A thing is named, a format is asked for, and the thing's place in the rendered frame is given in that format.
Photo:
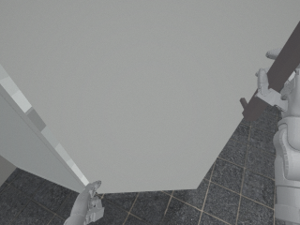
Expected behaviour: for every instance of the robot right hand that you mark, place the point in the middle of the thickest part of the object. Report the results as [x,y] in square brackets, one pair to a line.
[291,90]

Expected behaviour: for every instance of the robot right forearm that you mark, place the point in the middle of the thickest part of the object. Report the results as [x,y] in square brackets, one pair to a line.
[287,170]

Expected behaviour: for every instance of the robot left forearm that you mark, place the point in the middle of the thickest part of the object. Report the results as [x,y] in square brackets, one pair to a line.
[76,220]

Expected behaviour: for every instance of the robot left hand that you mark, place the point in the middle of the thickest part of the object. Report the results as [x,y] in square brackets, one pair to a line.
[84,204]

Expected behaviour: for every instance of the handle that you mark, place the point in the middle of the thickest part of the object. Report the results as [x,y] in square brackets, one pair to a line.
[281,70]

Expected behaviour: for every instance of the fridge door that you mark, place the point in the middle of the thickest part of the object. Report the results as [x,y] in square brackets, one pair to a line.
[142,94]

